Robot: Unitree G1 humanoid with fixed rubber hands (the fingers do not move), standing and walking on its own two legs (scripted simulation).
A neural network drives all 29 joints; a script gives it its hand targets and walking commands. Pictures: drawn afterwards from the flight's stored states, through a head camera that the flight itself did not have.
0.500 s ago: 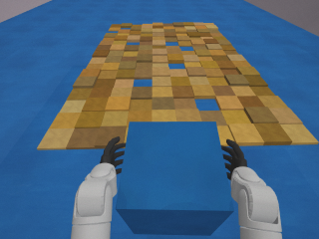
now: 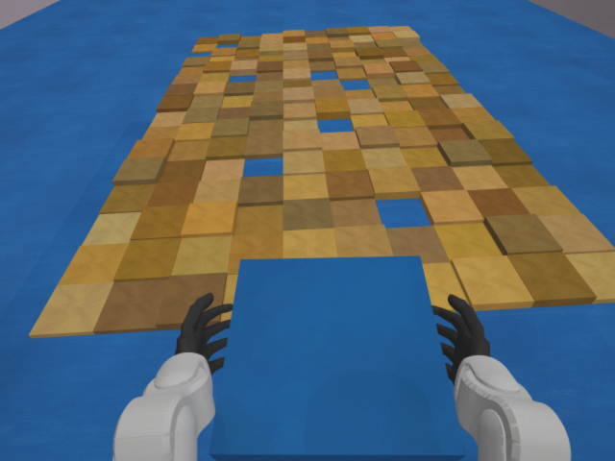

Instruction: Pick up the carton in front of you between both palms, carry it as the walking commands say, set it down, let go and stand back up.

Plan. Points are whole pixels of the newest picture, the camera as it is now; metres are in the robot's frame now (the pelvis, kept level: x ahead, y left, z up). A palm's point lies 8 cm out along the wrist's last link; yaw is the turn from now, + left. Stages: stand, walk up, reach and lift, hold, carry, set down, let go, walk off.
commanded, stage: carry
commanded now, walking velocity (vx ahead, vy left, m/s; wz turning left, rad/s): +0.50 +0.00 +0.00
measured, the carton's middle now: (332, 382) +0.24 -0.01 +0.02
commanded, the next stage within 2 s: none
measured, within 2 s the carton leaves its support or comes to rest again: neither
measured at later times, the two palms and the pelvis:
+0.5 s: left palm (219, 188) +0.56 +0.18 +0.09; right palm (389, 185) +0.55 -0.12 +0.09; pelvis +0.32 +0.04 +0.00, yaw -2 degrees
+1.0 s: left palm (255, 67) +1.00 +0.16 +0.14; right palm (375, 68) +1.02 -0.15 +0.13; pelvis +0.64 +0.01 +0.00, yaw -1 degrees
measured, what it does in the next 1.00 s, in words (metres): walks ahead: left foot, then right foot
